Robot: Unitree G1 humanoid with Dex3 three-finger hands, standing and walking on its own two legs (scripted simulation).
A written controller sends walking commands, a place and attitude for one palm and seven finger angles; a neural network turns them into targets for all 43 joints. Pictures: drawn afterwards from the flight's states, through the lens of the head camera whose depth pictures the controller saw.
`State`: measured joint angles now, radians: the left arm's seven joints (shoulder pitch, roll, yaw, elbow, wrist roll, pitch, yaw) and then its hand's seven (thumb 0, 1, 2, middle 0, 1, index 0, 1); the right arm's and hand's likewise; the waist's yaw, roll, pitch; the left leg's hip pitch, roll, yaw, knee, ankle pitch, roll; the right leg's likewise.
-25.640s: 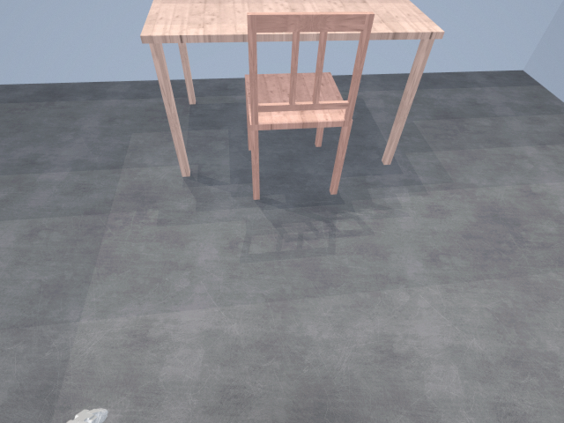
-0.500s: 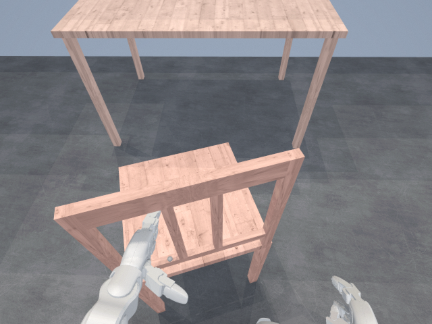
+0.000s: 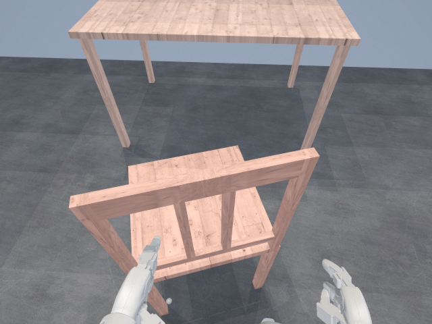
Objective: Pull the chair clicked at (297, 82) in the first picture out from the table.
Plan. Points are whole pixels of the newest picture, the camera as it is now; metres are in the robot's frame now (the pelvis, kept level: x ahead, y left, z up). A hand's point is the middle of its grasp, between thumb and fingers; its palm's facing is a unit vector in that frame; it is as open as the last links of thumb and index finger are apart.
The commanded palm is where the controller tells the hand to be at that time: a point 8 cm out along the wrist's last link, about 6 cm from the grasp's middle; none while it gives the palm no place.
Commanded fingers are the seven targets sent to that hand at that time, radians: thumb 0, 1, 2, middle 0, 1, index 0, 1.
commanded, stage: draw the hand back to the body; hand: left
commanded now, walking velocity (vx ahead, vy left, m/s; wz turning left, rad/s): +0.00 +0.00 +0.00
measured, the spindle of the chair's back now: (185, 231) +0.33 +0.08 -0.06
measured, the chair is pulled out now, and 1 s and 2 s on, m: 0.65 0.65 0.65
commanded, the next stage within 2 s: step back with the hand held close in 1.70 s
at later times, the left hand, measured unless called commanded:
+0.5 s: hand (139, 295) +0.17 +0.12 +0.05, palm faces -0.08 -1.00 -0.05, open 17.4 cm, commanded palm +0.14 +0.19 +0.08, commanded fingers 0.00 -0.55 0.20 0.00 0.00 0.00 0.00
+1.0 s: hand (79, 279) +0.18 +0.19 +0.11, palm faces +0.16 -0.90 -0.40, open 12.3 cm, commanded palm +0.15 +0.25 +0.17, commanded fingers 0.00 0.36 0.64 -0.12 -0.19 -0.12 -0.19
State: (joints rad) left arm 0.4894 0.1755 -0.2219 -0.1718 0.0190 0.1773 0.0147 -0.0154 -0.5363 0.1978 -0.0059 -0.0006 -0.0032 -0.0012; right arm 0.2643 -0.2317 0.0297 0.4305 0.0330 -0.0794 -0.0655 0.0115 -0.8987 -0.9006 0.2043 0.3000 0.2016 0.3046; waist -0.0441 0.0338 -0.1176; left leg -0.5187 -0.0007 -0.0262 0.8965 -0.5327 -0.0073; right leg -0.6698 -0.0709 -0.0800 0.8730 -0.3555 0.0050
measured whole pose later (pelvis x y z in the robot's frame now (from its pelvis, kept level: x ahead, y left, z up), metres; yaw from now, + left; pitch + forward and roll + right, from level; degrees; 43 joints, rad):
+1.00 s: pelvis +0.01 -0.01 +0.03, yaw +0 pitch -1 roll -1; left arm 0.66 0.37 0.07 -0.41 -0.06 0.04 0.12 -0.01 0.02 0.47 -0.09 -0.11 -0.38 -0.27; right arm 0.22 -0.21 0.02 0.57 0.03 -0.14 -0.13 0.01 -0.90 -0.90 0.20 0.30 0.20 0.30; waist 0.02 0.07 0.00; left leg -0.16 0.03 -0.04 0.61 -0.43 -0.03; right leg -0.31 -0.03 -0.10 0.61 -0.28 -0.01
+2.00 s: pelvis +0.01 +0.01 +0.05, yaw -3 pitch -2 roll -1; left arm 0.47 0.37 0.41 -0.40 -0.06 -0.13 0.16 0.01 0.89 0.89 -0.21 -0.30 -0.20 -0.30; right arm 0.16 -0.22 -0.01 0.61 0.02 -0.09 -0.06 0.01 -0.90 -0.90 0.20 0.30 0.20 0.30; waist 0.02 0.06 0.06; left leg -0.06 0.02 0.02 0.42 -0.33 0.00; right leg -0.23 -0.03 -0.05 0.41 -0.15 0.02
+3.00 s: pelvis -0.05 +0.00 +0.04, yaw -2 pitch +2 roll +0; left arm 0.58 0.43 0.45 -0.56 -0.02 -0.17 0.20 0.01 0.89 0.89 -0.22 -0.30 -0.21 -0.30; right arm 0.16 -0.19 -0.04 0.62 0.01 -0.06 -0.08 0.01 -0.90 -0.90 0.20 0.30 0.20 0.30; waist -0.01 -0.02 0.04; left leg -0.33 0.02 0.00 0.61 -0.32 0.00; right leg -0.44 -0.04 -0.06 0.49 -0.09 0.01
